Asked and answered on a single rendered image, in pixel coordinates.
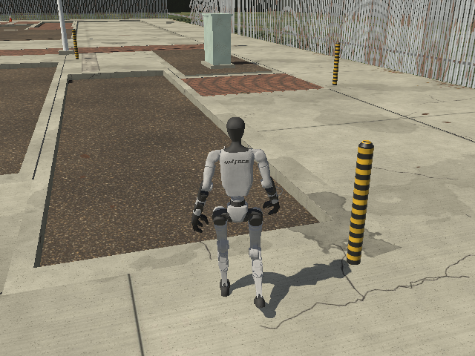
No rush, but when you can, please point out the robot head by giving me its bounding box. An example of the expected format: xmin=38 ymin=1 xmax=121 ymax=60
xmin=224 ymin=117 xmax=249 ymax=153

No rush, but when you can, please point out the robot left foot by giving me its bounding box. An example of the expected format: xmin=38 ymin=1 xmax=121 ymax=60
xmin=220 ymin=279 xmax=230 ymax=297

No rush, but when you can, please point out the robot right hand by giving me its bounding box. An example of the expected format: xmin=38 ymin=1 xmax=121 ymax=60
xmin=263 ymin=201 xmax=280 ymax=215

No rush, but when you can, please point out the robot left hand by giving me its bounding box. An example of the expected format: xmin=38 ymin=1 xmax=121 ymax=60
xmin=191 ymin=213 xmax=209 ymax=233

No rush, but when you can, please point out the right robot forearm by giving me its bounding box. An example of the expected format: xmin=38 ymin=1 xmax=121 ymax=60
xmin=265 ymin=177 xmax=279 ymax=204

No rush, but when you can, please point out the left robot forearm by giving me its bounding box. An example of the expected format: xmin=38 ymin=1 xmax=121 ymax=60
xmin=193 ymin=180 xmax=209 ymax=216

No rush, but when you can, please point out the robot left upper arm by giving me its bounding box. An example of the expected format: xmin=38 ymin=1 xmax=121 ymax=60
xmin=201 ymin=150 xmax=221 ymax=192

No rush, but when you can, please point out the robot right upper arm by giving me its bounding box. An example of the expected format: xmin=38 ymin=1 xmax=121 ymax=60
xmin=252 ymin=148 xmax=273 ymax=188

